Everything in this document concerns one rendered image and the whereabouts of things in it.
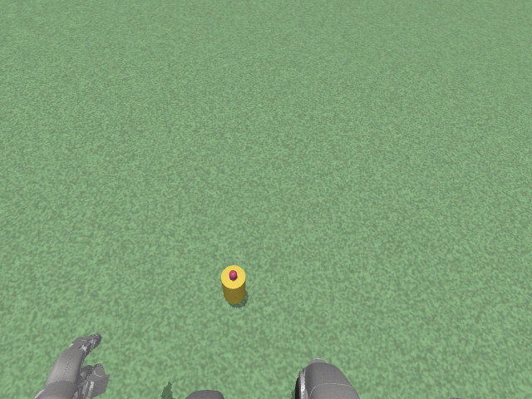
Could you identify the left robot arm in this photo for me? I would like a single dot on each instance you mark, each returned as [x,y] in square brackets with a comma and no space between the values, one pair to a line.
[59,390]

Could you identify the left robot hand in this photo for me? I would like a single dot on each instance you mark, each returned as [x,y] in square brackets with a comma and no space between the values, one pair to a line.
[92,381]

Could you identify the bottle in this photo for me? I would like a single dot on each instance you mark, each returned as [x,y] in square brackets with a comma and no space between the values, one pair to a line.
[233,283]

